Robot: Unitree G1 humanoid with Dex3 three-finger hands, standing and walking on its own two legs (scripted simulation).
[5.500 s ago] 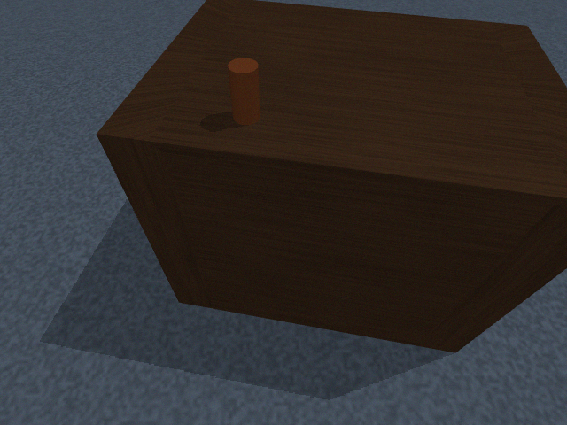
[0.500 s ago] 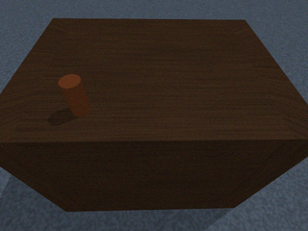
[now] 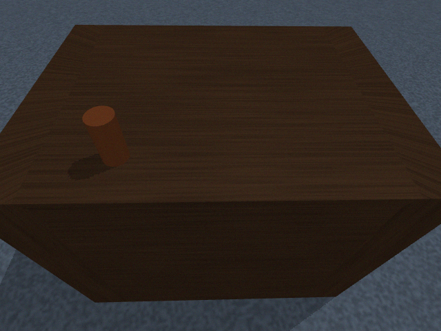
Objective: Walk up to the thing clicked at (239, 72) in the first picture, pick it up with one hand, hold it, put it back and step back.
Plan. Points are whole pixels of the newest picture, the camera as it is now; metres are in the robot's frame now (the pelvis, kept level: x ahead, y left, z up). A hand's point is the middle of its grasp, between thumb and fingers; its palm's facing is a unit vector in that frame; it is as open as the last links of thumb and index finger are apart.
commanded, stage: stand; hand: left
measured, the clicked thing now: (108, 137) +0.45 +0.23 +0.08
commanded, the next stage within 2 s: rise first in 0.30 s
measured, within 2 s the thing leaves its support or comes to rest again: neither
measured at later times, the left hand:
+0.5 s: hand out of the picture +0.11 +0.25 -0.15, palm faces +0.05 -0.95 -0.32, open 8.0 cm
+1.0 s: hand (67, 280) +0.21 +0.27 -0.03, palm faces +0.29 -0.89 -0.36, open 16.8 cm
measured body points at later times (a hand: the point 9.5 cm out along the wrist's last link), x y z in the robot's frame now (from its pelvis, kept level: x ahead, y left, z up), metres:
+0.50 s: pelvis +0.00 +0.00 +0.00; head +0.03 +0.00 +0.44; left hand +0.11 +0.29 -0.13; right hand +0.10 -0.29 -0.13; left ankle +0.00 +0.15 -0.75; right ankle +0.00 -0.14 -0.75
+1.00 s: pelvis +0.02 +0.01 -0.01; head +0.03 +0.00 +0.44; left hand +0.19 +0.32 -0.01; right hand +0.18 -0.24 -0.09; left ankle +0.00 +0.15 -0.75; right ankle +0.00 -0.14 -0.75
